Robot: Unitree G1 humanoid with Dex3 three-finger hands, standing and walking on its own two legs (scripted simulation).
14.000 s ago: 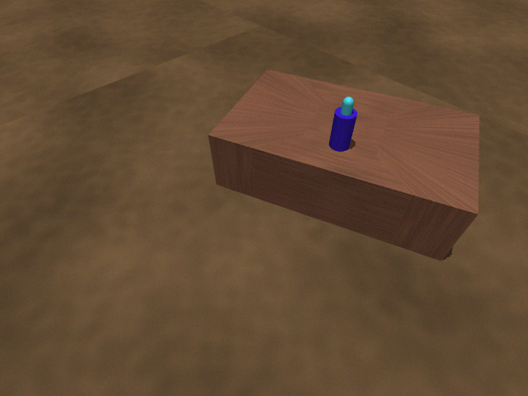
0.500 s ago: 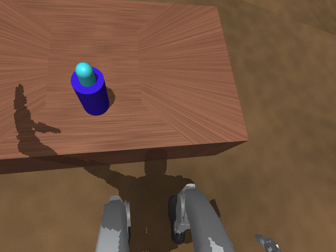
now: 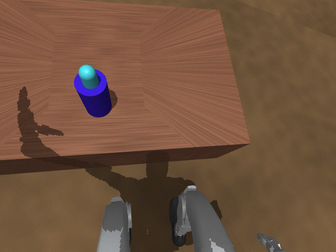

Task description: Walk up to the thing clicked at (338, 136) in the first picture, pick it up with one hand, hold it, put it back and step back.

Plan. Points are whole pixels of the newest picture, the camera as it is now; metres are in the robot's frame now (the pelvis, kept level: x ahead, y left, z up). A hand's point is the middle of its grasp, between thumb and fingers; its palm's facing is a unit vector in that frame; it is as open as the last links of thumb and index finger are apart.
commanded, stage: go down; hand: left
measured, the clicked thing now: (93, 90) +0.56 +0.17 -0.19
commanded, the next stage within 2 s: approach in 0.46 s
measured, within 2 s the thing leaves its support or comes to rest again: neither
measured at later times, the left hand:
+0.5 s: hand out of the picture +0.47 +0.39 +0.08, palm faces +0.27 -0.96 +0.00, open 17.6 cm
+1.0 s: hand (6, 91) +0.49 +0.34 -0.07, palm faces +0.19 -0.98 +0.07, open 17.8 cm
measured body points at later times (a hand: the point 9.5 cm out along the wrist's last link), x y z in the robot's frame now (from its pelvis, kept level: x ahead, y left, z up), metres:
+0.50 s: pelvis +0.00 +0.00 +0.00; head +0.19 +0.05 +0.41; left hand +0.45 +0.44 +0.08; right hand +0.06 -0.27 -0.09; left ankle +0.02 +0.10 -0.61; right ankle +0.08 -0.15 -0.61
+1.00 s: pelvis -0.01 +0.00 -0.08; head +0.21 +0.06 +0.30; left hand +0.48 +0.39 -0.07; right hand +0.05 -0.28 -0.17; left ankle +0.02 +0.10 -0.61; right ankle +0.08 -0.15 -0.61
